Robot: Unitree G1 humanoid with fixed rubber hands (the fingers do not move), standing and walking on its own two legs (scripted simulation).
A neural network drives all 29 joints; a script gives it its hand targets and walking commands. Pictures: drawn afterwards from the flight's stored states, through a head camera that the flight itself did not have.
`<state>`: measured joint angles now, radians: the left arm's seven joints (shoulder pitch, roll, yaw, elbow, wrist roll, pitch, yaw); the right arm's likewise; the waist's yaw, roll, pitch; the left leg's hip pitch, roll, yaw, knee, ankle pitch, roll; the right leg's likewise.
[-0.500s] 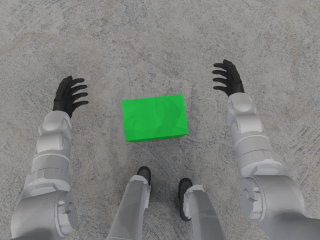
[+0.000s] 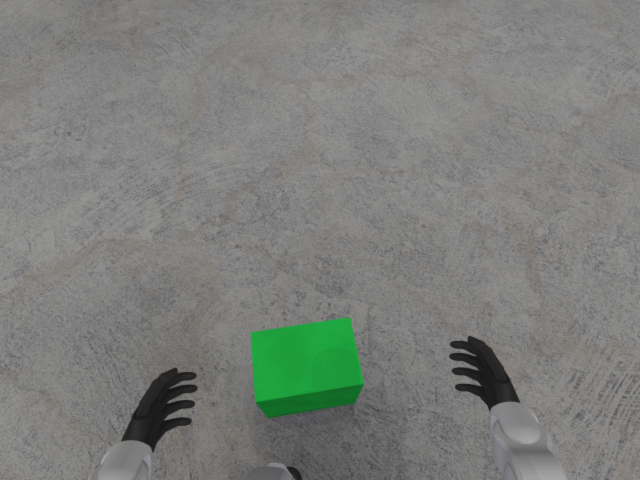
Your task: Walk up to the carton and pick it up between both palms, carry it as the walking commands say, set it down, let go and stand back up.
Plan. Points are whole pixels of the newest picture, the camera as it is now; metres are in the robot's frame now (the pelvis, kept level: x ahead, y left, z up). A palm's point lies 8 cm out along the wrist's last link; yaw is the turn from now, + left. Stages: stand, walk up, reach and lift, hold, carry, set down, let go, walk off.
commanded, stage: let go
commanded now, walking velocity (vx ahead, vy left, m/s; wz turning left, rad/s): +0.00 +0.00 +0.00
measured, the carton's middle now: (306, 370) +0.38 +0.07 -0.63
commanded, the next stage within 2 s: stand in 0.56 s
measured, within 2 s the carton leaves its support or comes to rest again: neither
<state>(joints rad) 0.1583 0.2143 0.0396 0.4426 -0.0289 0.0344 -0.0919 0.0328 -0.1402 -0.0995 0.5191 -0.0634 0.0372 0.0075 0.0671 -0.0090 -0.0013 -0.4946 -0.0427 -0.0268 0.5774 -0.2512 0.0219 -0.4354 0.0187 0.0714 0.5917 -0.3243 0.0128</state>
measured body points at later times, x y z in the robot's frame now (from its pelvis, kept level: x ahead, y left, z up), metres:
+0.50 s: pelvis +0.02 -0.02 +0.01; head +0.03 -0.01 +0.46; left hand +0.20 +0.21 -0.07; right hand +0.20 -0.26 -0.06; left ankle +0.02 +0.10 -0.73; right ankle -0.02 -0.13 -0.73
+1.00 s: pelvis +0.02 +0.01 +0.01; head +0.02 +0.03 +0.46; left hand +0.16 +0.29 -0.10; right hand +0.14 -0.29 -0.07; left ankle +0.02 +0.10 -0.73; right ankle -0.02 -0.13 -0.73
